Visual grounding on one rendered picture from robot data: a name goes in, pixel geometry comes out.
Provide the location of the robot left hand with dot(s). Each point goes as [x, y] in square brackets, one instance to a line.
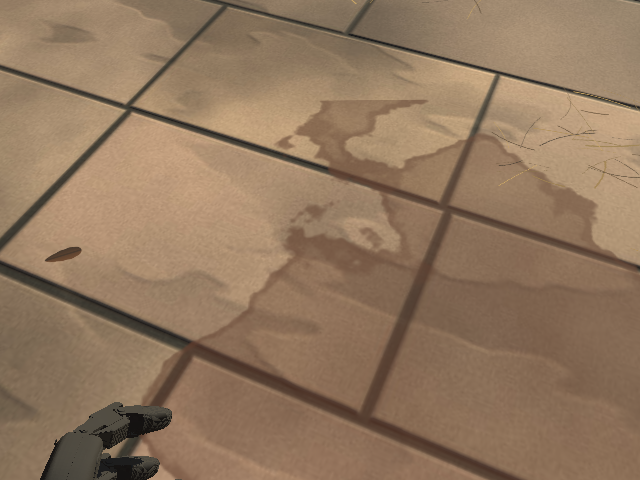
[78, 454]

